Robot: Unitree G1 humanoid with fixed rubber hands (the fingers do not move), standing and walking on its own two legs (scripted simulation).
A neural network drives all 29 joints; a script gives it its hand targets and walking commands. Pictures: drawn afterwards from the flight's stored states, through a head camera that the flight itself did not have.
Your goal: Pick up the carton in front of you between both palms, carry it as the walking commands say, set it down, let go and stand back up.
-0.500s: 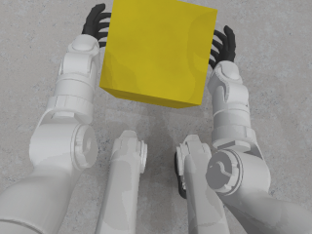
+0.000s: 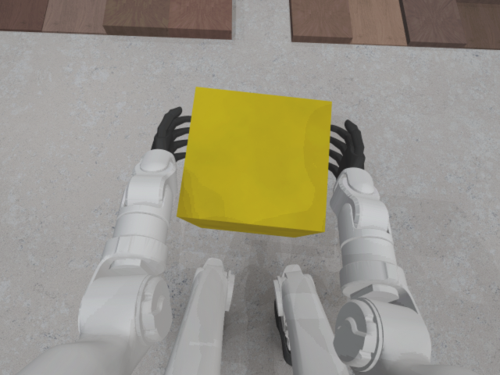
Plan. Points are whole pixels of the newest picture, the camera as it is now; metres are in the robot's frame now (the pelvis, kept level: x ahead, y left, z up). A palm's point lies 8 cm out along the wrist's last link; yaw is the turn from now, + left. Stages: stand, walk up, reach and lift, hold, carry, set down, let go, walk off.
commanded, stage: reach and lift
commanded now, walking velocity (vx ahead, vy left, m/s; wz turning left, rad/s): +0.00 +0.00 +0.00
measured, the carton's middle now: (254, 176) +0.44 +0.02 -0.13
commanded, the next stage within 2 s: hold in 1.86 s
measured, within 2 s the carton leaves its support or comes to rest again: neither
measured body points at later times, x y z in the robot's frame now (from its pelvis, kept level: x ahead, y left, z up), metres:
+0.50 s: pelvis +0.05 -0.01 +0.14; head +0.14 +0.01 +0.58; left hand +0.40 +0.16 +0.10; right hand +0.40 -0.14 +0.11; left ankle +0.09 +0.12 -0.54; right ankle +0.08 -0.14 -0.54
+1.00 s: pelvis +0.07 -0.01 +0.20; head +0.03 -0.01 +0.65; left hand +0.36 +0.15 +0.21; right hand +0.38 -0.15 +0.22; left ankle +0.09 +0.12 -0.54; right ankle +0.08 -0.14 -0.54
